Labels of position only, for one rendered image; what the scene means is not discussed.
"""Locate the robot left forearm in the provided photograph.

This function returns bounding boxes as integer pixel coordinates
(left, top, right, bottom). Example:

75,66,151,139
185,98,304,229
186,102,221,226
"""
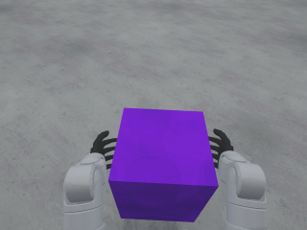
62,152,107,230

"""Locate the left robot hand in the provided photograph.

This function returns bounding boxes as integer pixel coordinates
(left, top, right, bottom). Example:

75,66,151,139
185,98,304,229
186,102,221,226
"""
90,130,117,170

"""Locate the right robot hand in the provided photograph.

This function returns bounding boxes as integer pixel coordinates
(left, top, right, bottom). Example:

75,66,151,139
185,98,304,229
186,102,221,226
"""
208,128,234,169

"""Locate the robot right forearm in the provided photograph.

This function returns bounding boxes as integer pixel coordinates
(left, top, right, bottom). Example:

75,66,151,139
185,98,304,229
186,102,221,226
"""
218,150,270,230

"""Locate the carton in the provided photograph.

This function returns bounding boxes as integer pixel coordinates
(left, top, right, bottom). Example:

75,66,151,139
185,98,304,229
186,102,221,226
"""
108,107,219,222

